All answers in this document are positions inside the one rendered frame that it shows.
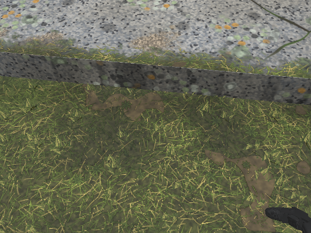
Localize robot right hand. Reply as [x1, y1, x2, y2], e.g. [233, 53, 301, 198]
[265, 207, 311, 233]

